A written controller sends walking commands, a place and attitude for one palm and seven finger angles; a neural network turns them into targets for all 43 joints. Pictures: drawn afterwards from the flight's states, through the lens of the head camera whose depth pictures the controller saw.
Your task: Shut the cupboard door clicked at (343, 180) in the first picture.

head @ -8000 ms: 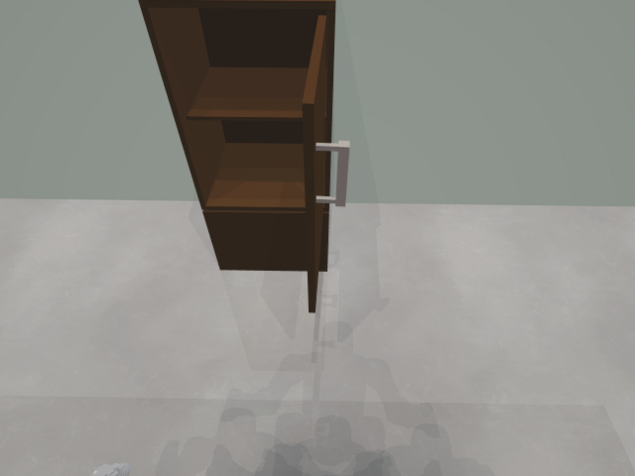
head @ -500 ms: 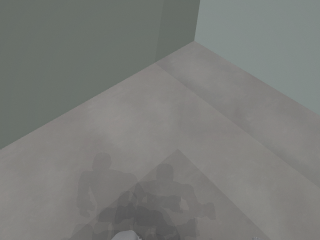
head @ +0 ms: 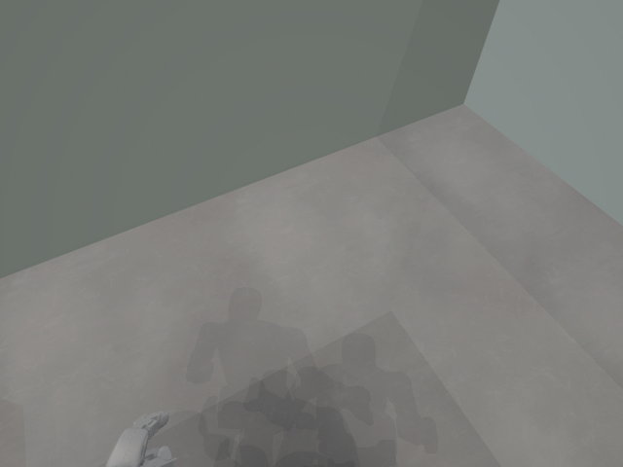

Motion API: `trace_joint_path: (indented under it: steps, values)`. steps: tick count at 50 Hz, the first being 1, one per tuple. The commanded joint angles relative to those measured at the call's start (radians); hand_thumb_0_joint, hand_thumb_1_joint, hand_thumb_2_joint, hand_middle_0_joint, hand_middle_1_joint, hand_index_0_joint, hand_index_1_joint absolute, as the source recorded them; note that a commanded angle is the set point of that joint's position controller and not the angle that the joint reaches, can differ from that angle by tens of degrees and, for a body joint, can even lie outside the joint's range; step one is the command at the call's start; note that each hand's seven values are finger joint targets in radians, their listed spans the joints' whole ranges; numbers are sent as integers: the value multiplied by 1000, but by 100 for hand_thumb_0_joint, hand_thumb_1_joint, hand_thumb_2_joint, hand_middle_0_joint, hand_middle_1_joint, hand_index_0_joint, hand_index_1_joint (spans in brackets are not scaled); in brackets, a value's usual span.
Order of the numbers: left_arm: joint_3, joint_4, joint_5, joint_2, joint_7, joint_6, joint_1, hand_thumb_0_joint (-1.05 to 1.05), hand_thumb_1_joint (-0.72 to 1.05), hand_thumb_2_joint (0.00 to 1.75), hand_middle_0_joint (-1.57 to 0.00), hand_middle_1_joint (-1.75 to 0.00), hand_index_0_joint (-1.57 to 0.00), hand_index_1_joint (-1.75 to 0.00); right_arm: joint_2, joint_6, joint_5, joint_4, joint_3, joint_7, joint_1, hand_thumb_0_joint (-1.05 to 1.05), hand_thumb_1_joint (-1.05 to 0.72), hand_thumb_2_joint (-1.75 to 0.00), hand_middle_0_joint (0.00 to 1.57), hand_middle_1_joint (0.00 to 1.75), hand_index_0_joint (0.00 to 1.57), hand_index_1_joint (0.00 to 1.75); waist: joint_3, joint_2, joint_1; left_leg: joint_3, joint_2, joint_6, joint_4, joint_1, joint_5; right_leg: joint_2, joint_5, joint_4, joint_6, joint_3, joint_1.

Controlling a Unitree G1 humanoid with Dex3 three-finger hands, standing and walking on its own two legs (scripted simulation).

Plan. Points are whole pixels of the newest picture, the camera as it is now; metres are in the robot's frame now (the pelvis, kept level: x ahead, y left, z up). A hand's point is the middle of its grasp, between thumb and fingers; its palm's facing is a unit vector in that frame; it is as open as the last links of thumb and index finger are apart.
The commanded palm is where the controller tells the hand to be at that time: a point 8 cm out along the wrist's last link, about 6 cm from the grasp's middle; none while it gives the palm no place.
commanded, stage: walk to a spot facing it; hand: left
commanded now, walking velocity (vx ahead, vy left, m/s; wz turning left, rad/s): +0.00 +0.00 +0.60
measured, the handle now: out of the picture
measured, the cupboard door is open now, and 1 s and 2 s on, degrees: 87 87 87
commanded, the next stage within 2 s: none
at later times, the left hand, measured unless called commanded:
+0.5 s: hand out of the picture -0.04 +0.24 -0.18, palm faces +0.36 -0.90 -0.25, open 7.4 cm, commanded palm none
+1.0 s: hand out of the picture +0.07 +0.27 -0.13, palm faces +0.51 -0.82 -0.25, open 7.4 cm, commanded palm none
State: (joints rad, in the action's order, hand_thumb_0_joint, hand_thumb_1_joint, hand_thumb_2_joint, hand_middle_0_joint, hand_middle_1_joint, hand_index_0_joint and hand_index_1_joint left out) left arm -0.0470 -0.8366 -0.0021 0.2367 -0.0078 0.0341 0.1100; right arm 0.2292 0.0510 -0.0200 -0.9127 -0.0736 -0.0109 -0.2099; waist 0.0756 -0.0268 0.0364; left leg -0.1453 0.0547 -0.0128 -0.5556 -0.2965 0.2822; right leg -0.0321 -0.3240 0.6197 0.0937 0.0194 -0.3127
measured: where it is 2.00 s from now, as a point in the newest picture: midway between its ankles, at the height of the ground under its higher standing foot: (210, 420)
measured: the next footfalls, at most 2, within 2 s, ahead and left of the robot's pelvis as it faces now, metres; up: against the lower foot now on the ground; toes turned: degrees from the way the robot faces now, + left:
right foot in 0.02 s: +0.04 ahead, -0.12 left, +0.00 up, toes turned -2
left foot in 0.48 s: +0.01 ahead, +0.13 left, +0.00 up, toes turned +24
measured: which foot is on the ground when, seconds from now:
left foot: down 0.00-0.02, up 0.04-0.46, down 0.48-1.00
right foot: up 0.00-0.00, down 0.02-0.48, up 0.50-1.00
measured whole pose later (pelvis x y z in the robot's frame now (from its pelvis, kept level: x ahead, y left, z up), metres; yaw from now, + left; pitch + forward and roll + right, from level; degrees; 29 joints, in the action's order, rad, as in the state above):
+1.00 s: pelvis +0.06 +0.02 +0.01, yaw +35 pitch +1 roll -1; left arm -0.05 -0.87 -0.02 0.24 0.03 0.01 0.13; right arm 0.21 0.02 -0.02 -0.97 -0.06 -0.01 -0.34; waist 0.02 -0.03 0.07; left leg -0.18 0.06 0.02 -0.49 -0.21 0.29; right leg -0.03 -0.36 0.61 0.09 0.03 -0.34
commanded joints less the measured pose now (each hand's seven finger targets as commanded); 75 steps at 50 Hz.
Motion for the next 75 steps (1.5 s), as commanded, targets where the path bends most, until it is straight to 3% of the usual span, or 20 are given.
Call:
trace_joint_path:
  steps: [1,2,4,7,18,22,24,25,31,37,44,49,50,51,52,55,58,70,73,75]
  values:
    - [-68,42,-21,282,-31,-50,177,0,90,90,-20,-30,-20,-30,100,-27,12,121,-38,10,26,0,-90,-90,20,30,20,30,-207,319,-87,71,35,-44,-420,-304,353,-492,517,-307,-202,-406,374]
    - [-59,46,-16,255,-32,-45,166,0,90,90,-20,-30,-20,-30,132,-19,6,115,-46,10,29,0,-90,-90,20,30,20,30,-177,206,-77,26,-18,-32,-582,-275,335,-481,480,-291,-250,-331,255]
    - [-44,62,-13,180,-31,-43,44,0,90,90,-20,-30,-20,-30,126,3,-1,69,-51,-2,15,0,-90,-90,20,30,20,30,-69,228,-24,44,-56,-42,-703,-279,202,-362,270,-334,-211,-217,122]
    - [-29,67,-16,127,-28,-49,25,0,90,90,-20,-30,-20,-30,108,7,-1,47,-40,-18,2,0,-90,-90,20,30,20,30,-30,214,-7,104,-78,-64,-699,-287,88,-280,401,-292,-180,-27,135]
    - [-55,4,-28,197,-26,-31,178,0,90,90,-20,-30,-20,-30,77,-5,10,88,-7,-21,144,0,-90,-90,20,30,20,30,-91,266,-89,246,-79,-51,-243,-143,151,-337,653,-177,-201,101,276]
    - [-65,1,-14,202,-19,-23,146,0,90,90,-20,-30,-20,-30,132,-26,4,66,-20,-17,9,0,-90,-90,20,30,20,30,-177,157,-8,249,-68,-14,112,142,-110,-318,556,74,-119,180,179]
    - [-34,73,-4,87,-9,-16,91,0,90,90,-20,-30,-20,-30,334,-37,8,41,-68,-1,-137,0,-90,-90,20,30,20,30,-241,-328,67,-281,-469,197,181,397,-849,-94,-372,487,8,134,-276]
    - [-33,81,-12,122,-18,-2,51,0,90,90,-20,-30,-20,-30,320,-26,12,22,-60,3,-157,0,-90,-90,20,30,20,30,-221,-184,66,-206,-489,236,151,359,-808,-121,-354,550,-9,40,-271]
    - [-49,2,-16,119,-4,0,91,0,90,90,-20,-30,-20,-30,202,-43,5,81,-24,23,41,0,-90,-90,20,30,20,30,-114,-101,-28,-65,-268,152,207,188,-540,-96,-48,577,7,-6,-245]
    - [-45,23,-23,118,9,-13,28,0,90,90,-20,-30,-20,-30,197,-53,1,58,-30,14,-33,0,-90,-90,20,30,20,30,-86,-112,3,-195,-255,183,303,187,-9,-76,-32,413,18,-10,-272]
    - [-35,69,-17,102,23,-42,-85,0,90,90,-20,-30,-20,-30,202,-63,-4,24,-36,16,-106,0,-90,-90,20,30,20,30,-56,-139,32,-325,-252,210,292,202,46,-37,-89,168,6,-9,-252]
    - [-44,12,-12,103,23,-65,108,0,90,90,-20,-30,-20,-30,182,-62,2,35,-34,19,-15,0,-90,-90,20,30,20,30,-107,-79,-85,-256,-147,137,103,-81,1,16,56,-189,-13,30,236]
    - [-62,-15,-19,185,12,-81,217,0,90,90,-20,-30,-20,-30,120,-69,13,43,-21,13,-14,0,-90,-90,20,30,20,30,-160,102,-135,-160,-64,79,-60,-300,147,-144,-25,-321,-47,-130,512]
    - [-83,-31,-27,289,-1,-80,296,0,90,90,-20,-30,-20,-30,62,-78,15,69,-10,12,-14,0,-90,-90,20,30,20,30,-183,376,-168,48,32,11,-362,-471,326,-459,-244,-430,-137,-473,595]
    - [-74,-29,-11,279,-7,-70,293,0,90,90,-20,-30,-20,-30,133,-74,-4,85,-27,4,36,0,-90,-90,20,30,20,30,-103,258,-156,36,-38,10,-509,-488,306,-511,-379,-494,-182,-532,417]
    - [-49,-14,-14,166,-6,-84,136,0,90,90,-20,-30,-20,-30,114,-54,-13,31,-38,-23,-3,0,-90,-90,20,30,20,30,46,222,-56,73,-126,5,-644,-423,86,-405,-390,-531,-137,-313,143]
    - [-23,-43,-14,88,-3,-106,174,0,90,90,-20,-30,-20,-30,58,-39,-10,-1,-25,-39,-45,0,-90,-90,20,30,20,30,55,182,-31,125,-123,-18,-659,-400,-71,-285,14,-474,-102,-4,163]
    - [-12,-166,-31,88,-19,-119,404,0,90,90,-20,-30,-20,-30,9,-51,-5,94,24,-64,275,0,-90,-90,20,30,20,30,91,167,-104,264,-134,16,-229,-380,-103,-314,571,-385,-144,208,360]
    - [-25,-168,-29,146,-17,-117,386,0,90,90,-20,-30,-20,-30,34,-73,-7,64,21,-47,147,0,-90,-90,20,30,20,30,-28,186,-46,332,-49,71,-116,-156,2,-336,927,-180,-144,256,418]
    - [-28,-166,-18,153,-11,-115,348,0,90,90,-20,-30,-20,-30,127,-85,-15,-6,-7,-28,-126,0,-90,-90,20,30,20,30,-222,100,93,275,-39,112,39,285,-91,-304,825,255,-92,285,251]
